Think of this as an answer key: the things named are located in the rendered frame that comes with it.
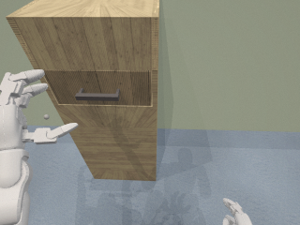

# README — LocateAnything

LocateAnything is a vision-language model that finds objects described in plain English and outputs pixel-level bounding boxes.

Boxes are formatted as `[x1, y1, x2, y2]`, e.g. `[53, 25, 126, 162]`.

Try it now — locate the drawer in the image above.
[42, 69, 153, 106]

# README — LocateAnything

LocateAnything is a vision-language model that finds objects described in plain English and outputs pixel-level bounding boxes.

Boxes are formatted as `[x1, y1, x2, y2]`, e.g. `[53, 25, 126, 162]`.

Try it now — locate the robot left hand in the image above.
[0, 69, 78, 151]

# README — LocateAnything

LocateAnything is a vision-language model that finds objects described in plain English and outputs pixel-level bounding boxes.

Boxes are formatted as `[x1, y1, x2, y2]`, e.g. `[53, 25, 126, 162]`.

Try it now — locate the handle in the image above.
[75, 88, 120, 101]

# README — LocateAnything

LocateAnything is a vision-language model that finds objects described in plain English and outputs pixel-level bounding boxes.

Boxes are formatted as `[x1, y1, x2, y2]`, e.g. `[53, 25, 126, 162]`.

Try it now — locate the robot left forearm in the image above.
[0, 148, 34, 225]

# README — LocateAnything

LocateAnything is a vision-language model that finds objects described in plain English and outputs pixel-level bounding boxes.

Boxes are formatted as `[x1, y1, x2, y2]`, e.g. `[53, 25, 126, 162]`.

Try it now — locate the robot right hand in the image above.
[222, 198, 253, 225]

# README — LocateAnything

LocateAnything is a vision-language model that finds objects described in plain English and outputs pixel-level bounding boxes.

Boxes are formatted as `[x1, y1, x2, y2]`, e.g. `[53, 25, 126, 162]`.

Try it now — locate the cabinet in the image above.
[6, 0, 160, 181]

